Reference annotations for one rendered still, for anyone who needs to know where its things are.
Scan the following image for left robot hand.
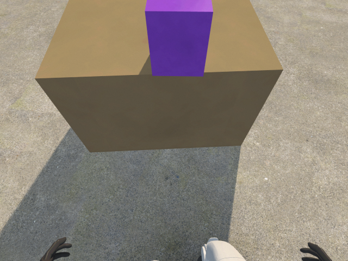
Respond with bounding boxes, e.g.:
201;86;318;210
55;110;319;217
40;237;72;261

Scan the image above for carton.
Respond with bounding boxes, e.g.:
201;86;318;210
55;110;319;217
145;0;213;77

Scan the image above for right robot thigh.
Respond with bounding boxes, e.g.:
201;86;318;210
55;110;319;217
201;240;246;261

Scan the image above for pedestal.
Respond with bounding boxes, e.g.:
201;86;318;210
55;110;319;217
35;0;283;152

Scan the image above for right robot shin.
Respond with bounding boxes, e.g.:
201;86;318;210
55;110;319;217
207;238;218;243

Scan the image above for right robot hand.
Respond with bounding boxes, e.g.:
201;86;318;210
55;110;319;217
300;242;332;261

